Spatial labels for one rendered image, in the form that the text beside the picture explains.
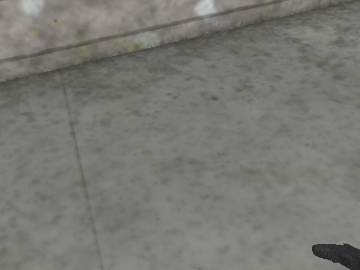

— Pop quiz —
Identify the right robot hand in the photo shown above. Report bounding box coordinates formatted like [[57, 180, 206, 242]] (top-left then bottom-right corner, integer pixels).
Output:
[[312, 243, 360, 270]]

